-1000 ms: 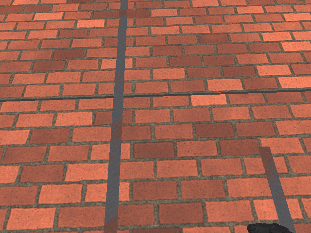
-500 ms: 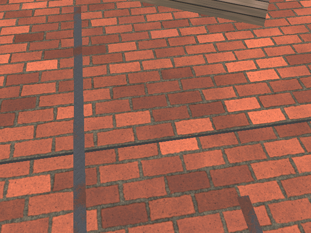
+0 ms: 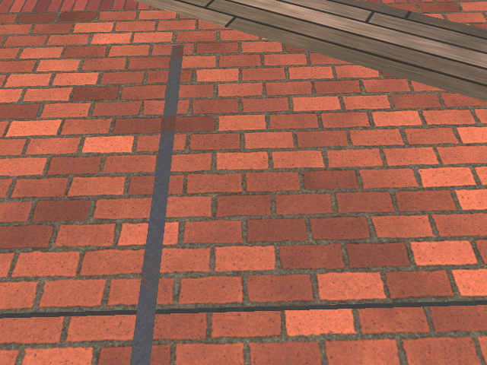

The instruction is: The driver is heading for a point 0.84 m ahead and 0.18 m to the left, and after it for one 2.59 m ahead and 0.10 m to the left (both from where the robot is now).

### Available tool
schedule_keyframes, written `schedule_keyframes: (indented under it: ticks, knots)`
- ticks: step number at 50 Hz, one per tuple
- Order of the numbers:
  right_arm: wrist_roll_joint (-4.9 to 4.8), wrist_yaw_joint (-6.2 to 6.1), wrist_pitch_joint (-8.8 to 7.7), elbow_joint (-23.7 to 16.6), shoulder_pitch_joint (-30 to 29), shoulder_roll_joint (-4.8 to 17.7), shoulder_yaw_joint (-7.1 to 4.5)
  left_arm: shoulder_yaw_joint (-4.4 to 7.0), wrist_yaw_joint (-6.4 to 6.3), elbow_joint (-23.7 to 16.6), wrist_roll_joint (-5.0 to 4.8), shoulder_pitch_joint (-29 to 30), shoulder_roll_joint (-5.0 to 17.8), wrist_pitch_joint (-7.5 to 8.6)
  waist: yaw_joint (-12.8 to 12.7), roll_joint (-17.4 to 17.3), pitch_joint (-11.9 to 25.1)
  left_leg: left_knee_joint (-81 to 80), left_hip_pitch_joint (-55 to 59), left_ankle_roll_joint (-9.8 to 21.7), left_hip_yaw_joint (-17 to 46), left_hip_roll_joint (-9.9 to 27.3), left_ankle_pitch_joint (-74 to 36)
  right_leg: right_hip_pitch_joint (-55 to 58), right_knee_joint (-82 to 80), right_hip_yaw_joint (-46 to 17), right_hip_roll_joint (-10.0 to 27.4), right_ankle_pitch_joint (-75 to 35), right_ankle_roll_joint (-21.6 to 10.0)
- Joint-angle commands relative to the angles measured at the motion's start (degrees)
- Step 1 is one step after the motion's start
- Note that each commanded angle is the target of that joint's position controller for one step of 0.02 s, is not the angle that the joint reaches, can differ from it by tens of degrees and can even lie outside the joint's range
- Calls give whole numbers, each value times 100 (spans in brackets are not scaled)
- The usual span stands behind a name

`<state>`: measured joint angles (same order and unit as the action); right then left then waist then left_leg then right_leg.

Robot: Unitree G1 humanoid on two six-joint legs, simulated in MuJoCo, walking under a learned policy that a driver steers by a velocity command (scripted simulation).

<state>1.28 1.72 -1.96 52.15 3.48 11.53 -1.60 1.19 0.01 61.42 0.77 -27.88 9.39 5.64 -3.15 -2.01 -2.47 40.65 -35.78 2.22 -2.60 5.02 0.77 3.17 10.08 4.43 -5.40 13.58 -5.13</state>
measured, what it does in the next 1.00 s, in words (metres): walks ahead: left foot, then right foot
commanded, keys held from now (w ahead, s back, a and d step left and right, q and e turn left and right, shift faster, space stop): w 0.68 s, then w+q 0.32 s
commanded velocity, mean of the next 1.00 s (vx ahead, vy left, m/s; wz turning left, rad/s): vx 0.50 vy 0.00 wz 0.09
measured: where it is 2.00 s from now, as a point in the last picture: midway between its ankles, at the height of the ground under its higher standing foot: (221, 201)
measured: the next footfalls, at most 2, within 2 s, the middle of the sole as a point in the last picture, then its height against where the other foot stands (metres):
left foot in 0.14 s outside the picture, level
right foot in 0.72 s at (297, 341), level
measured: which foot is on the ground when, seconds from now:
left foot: up 0.00-0.12, down 0.14-0.74, up 0.76-1.00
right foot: down 0.00-0.14, up 0.16-0.70, down 0.72-1.00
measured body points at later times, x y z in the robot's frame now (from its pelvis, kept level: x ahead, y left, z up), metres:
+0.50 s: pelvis +0.26 +0.05 +0.00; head +0.28 +0.05 +0.45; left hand +0.39 +0.28 -0.13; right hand +0.19 -0.19 -0.14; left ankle +0.21 +0.10 -0.74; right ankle +0.40 -0.11 -0.68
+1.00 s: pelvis +0.53 -0.01 +0.00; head +0.55 -0.01 +0.45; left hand +0.49 +0.24 -0.14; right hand +0.63 -0.25 -0.14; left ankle +0.59 +0.15 -0.66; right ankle +0.51 -0.07 -0.74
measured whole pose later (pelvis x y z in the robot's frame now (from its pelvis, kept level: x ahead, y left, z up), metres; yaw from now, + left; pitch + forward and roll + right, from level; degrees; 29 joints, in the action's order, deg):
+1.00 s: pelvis +0.53 -0.01 +0.00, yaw +7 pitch -1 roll -1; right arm 1.6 1.4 -1.2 55.1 13.0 12.5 -3.9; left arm 3.0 -0.6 58.9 1.0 -21.0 10.9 6.0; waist -0.1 -2.1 -2.5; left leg 61.0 -35.9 4.3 0.5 5.3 7.9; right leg -3.9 15.8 11.9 -2.6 11.8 -4.8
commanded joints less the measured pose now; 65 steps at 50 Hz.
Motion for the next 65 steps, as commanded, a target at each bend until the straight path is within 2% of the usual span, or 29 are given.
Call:
schedule_keyframes:
  ticks: [1, 5, 7, 8, 9, 10, 11, 12, 14, 17, 20, 25, 30, 33, 35, 36, 37, 38, 39, 40, 43, 48, 53, 57, 60, 62, 63, 64, 65]
  knots:
    - [-13, -13, -90, -493, -710, 284, -19, 122, -70, -54, 44, -450, 778, 30, -11, 586, -447, -434, -164, 102, -171, -174, 42, 74, -131, -772, 1716, -2785, -611]
    - [-13, -65, -197, -446, -296, 411, -96, 167, -135, -8, 94, -238, 910, -3, 318, 617, -224, -943, 764, 439, -302, -514, 864, 432, 765, -612, 1841, -4553, -503]
    - [51, -166, -294, 113, 1370, 652, -249, 166, -113, -36, 50, -61, 931, -27, 987, 438, 637, -1422, 2888, 728, -283, -663, 655, -187, 2642, -333, 1520, -4740, -312]
    - [198, -232, -333, 306, 2419, 1150, -390, 105, -93, -244, -8, -36, 752, -12, 1296, -107, 1386, -1466, 4409, 1057, 1163, 647, 1068, -1438, 4388, -115, 1200, -2682, -201]
    - [191, -192, -282, 330, 2527, 1531, -487, 48, -29, -248, -204, -741, 265, -29, 927, -1294, 1935, -2209, 5614, 1925, 3945, 2058, 1311, -3431, 6395, -35, 68, 1698, 16]
    - [-33, -145, -216, 266, 2004, 1206, -439, 190, -51, -255, -33, -198, 814, -59, 831, -261, 1344, -2507, 5015, 1698, 3816, 1710, 1799, -3952, 6674, -750, 418, 1384, -85]
    - [-77, -125, -228, 164, 1396, 885, -342, 210, -18, -444, -13, 332, 793, -32, 629, -115, 570, -2668, 4156, 1494, 2910, 1514, 1626, -4047, 6447, -735, 661, 782, -101]
    - [-51, -102, -273, 156, 1139, 599, -270, 202, -4, -480, -5, 549, 693, -20, 476, 109, 231, -2876, 3505, 1322, 2355, 1260, 1006, -3819, 6141, -710, 837, 436, -78]
    - [-62, -144, -345, 306, 1157, 283, -165, 188, 52, -434, 125, 448, 481, -160, 174, -30, 78, -3081, 2809, 1020, 1548, 826, 372, -3276, 5666, -666, 1022, 237, 42]
    - [-86, -176, -451, 526, 1625, 442, -173, 200, 128, -517, 154, 641, 398, -304, 81, -61, 6, -3235, 2679, 1017, 1125, 678, -237, -3353, 5325, -500, 1055, 23, 189]
    - [-79, -181, -445, 616, 1955, 536, -168, 204, 154, -792, 133, 1441, 475, -365, 208, -76, -230, -3442, 2802, 978, 909, 582, -275, -3949, 4730, -364, 1180, -576, 322]
    - [-70, -195, -428, 740, 2473, 498, -114, 130, 168, -1145, 49, 2520, 416, -340, 485, -128, -347, -3426, 3217, 835, 603, 461, -906, -4041, 3343, -128, 1061, -1298, 391]
    - [2, -262, -393, 915, 2884, 530, -112, 106, 150, -1401, 41, 3188, 470, -284, 666, -186, -451, -3126, 4097, 929, 555, 696, -1528, -4104, 2577, -11, 878, -1118, 204]
    - [37, -308, -375, 939, 2710, 630, -146, 150, 121, -1411, 37, 2970, 554, -205, 439, -218, -352, -2555, 4342, 847, 434, 807, -2786, -3498, 2192, 83, 653, -516, -55]
    - [7, -295, -350, 935, 2537, 690, -161, 266, 39, -1005, 62, 1708, 709, -119, -97, -134, 264, -1109, 4067, 681, 278, 604, -3826, -1845, 1695, 221, 293, -509, -284]
    - [-50, -272, -358, 845, 2447, 610, -124, 381, -25, -707, 171, 660, 993, -52, -488, 52, 852, 162, 3086, 579, 191, 375, -2775, -285, 1602, -317, 784, -560, -495]
    - [-257, -214, -361, 608, 2726, 122, -4, 533, -73, -652, 321, -104, 1618, -26, -495, 1046, 1724, 2258, 1285, 329, -184, -344, 147, 1399, 1305, -2617, 2542, 163, -977]
    - [-240, -233, -326, 696, 2974, 357, -118, 559, -3, -680, 155, 173, 1645, -125, -295, 1253, 1952, 3399, 384, 353, 280, -896, 2869, 1395, 560, -4202, 3159, 240, -1352]
    - [-125, -248, -276, 622, 2480, 587, -197, 468, 21, -784, 27, 839, 1271, -156, -38, 604, 1022, 3540, 96, 407, 590, -441, 2367, 532, 443, -3335, 2878, 660, -1118]
    - [-90, -213, -287, 532, 2118, 464, -181, 359, 46, -862, 5, 1304, 865, -115, 72, 371, 387, 3251, 152, 399, 588, -231, 1904, -341, 149, -2580, 2629, 536, -914]
    - [55, -115, -94, 556, 2143, 162, -194, 224, -27, -699, 22, 1355, 445, 11, 451, 541, -58, 2670, 705, 304, 535, 33, 1451, -1340, -183, -1182, 2035, -471, -371]
    - [35, -12, 89, 180, 1343, 125, -226, 259, -67, -539, 15, 789, 668, 143, 465, 522, -188, 2282, -111, 197, 365, 128, 637, -1106, -298, -255, 1921, -1470, -285]
    - [8, 73, 63, -239, 279, 63, -147, 216, -120, -456, 16, 447, 671, 143, 281, 546, -378, 691, -194, 143, -32, 13, -162, -806, -248, 418, 1785, -2245, -175]
    - [40, 110, 53, -533, -341, 94, -107, 241, -195, -310, 34, 26, 807, 84, 108, 546, -447, -145, -114, 331, -435, -136, 36, -48, -18, 718, 2011, -2970, -182]
    - [62, 97, 58, -566, -193, 221, -164, 282, -248, -304, 60, 78, 963, -3, 289, 701, -253, -392, 427, 635, -701, -493, 761, 381, 736, 1006, 2118, -4887, -147]
    - [79, 60, 56, -393, 494, 394, -262, 342, -260, -359, 82, 202, 1143, -93, 598, 827, 160, -509, 1217, 902, -834, -883, 1359, 465, 1962, 1116, 2150, -5965, -155]
    - [97, 32, 17, -217, 1103, 536, -345, 367, -233, -419, 70, 258, 1222, -145, 844, 772, 514, -842, 2003, 1056, -768, -1051, 1400, 195, 3004, 1140, 2136, -5653, -116]
    - [172, -31, -23, 9, 1939, 890, -496, 370, -188, -567, 41, 415, 1233, -158, 1282, 377, 955, -1367, 3323, 1328, -42, -704, 1478, -809, 4586, 1180, 1997, -4325, 72]
    - [190, -103, -20, -54, 1978, 1552, -658, 243, -67, -958, -34, 232, 551, -128, 909, -953, 1425, -1582, 5141, 2149, 2785, 1112, 1466, -3350, 6749, 1055, 1011, 829, 398]
Velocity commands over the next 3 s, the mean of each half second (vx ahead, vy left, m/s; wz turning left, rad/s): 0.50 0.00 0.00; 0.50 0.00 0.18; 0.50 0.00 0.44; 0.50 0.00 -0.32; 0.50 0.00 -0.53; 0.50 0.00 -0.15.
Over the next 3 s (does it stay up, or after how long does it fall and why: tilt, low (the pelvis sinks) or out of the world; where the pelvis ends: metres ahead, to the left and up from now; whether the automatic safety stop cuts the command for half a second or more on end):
stays up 1.56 0.11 0.00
